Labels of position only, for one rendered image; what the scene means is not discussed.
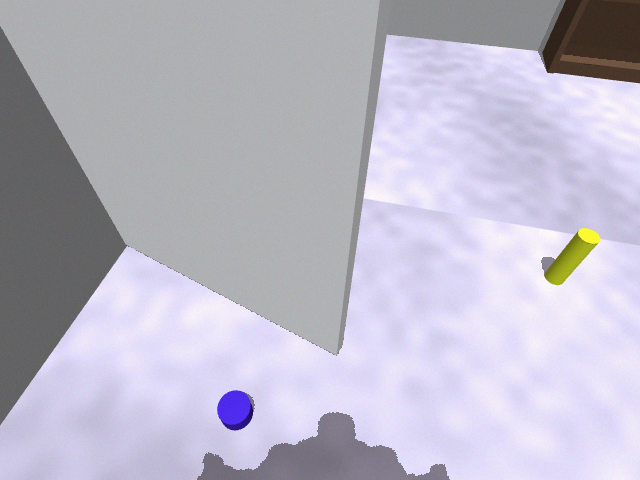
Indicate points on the bookshelf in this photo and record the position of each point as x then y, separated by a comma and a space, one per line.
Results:
596, 38

